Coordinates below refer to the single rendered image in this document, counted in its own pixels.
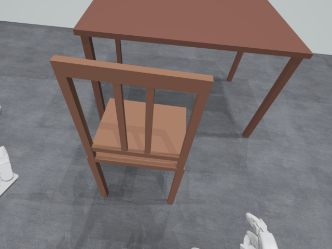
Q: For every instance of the robot left hand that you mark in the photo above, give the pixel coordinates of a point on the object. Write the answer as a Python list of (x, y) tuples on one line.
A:
[(7, 177)]

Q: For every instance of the table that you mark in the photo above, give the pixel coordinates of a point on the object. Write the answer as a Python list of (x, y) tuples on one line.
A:
[(252, 26)]

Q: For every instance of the chair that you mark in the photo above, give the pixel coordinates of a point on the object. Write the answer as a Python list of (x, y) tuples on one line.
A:
[(131, 133)]

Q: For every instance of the robot right hand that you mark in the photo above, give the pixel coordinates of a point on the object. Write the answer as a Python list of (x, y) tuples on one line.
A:
[(264, 240)]

